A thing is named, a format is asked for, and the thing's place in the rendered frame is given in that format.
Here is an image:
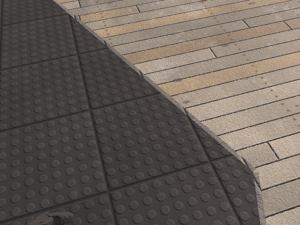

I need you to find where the robot left hand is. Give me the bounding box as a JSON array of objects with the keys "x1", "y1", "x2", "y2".
[{"x1": 27, "y1": 211, "x2": 74, "y2": 225}]

